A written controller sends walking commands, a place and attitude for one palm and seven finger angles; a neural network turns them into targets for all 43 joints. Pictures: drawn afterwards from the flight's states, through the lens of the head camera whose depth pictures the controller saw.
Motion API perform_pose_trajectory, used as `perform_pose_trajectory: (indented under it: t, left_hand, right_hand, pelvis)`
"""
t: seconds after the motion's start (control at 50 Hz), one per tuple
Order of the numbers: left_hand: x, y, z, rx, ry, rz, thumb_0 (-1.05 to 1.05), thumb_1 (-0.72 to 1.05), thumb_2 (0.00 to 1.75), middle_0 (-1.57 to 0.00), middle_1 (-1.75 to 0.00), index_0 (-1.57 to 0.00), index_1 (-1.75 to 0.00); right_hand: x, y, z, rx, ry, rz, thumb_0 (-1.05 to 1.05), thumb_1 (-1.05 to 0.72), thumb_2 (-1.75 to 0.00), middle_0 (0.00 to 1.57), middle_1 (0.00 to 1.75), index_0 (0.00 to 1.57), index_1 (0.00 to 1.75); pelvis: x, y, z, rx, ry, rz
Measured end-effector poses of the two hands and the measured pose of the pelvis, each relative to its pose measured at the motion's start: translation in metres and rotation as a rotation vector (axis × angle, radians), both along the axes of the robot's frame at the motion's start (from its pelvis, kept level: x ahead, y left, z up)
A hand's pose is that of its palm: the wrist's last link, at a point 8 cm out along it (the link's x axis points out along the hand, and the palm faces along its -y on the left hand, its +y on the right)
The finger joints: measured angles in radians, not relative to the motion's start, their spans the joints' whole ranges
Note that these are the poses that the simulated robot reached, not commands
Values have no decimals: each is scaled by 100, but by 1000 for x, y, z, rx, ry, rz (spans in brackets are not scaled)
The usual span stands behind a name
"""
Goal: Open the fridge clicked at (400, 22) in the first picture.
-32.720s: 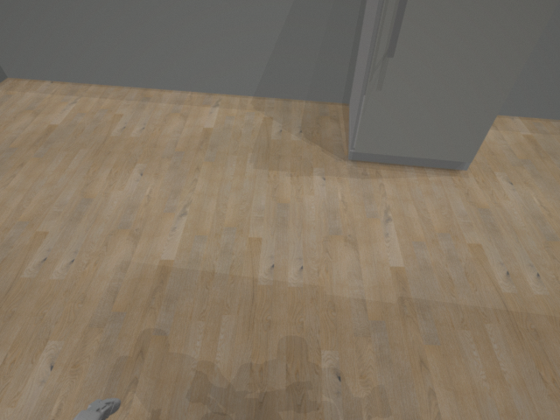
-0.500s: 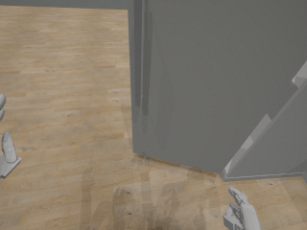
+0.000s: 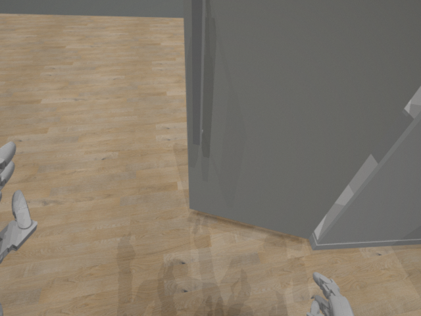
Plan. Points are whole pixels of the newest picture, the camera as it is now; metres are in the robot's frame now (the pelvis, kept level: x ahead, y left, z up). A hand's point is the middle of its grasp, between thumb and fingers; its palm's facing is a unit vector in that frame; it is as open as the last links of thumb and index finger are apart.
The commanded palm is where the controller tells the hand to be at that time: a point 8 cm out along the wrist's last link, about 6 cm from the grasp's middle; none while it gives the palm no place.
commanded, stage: let the arm hang, fingers relaxed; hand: left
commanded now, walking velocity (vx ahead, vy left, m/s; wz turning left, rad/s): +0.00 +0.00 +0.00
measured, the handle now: (200, 78) +0.71 +0.08 +0.10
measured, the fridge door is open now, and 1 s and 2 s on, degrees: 71 71 71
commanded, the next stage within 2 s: look to check the result in 1.12 s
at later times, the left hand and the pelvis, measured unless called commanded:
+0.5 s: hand out of the picture -0.02 +0.19 -0.18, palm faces +0.01 -0.98 -0.19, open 7.2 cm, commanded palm none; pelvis -0.01 -0.01 -0.01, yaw +2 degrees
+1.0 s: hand out of the picture +0.09 +0.21 -0.16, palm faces -0.02 -0.96 -0.28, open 7.3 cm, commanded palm none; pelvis +0.02 -0.01 +0.00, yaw +1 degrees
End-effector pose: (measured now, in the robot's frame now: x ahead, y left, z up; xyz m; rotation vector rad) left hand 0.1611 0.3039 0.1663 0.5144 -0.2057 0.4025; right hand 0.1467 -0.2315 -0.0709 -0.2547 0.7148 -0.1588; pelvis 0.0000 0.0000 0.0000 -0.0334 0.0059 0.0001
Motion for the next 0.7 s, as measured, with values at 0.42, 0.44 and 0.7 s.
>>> perform_pose_trajectory:
  t: [0.42, 0.44, 0.7]
  left_hand:
    - [-162, -80, -326, -590, 1493, 121, 1, 97, 89, -20, -30, -21, -30]
    - [-169, -78, -326, -593, 1513, 140, 1, 96, 89, -20, -30, -21, -30]
    - [-163, -33, -294, -480, 1506, 272, 1, 92, 89, -20, -30, -20, -30]
  right_hand:
    - [-109, -41, -52, -39, 583, -51, 1, -90, -90, 20, 30, 20, 30]
    - [-114, -41, -53, -37, 606, -59, 1, -90, -90, 20, 30, 20, 30]
    - [-104, -31, -70, 48, 589, -83, 1, -90, -90, 20, 30, 20, 30]
  pelvis:
    - [-10, -10, -8, 7, 2, 40]
    - [-10, -10, -8, 5, 1, 42]
    - [1, -8, 0, 16, -18, 26]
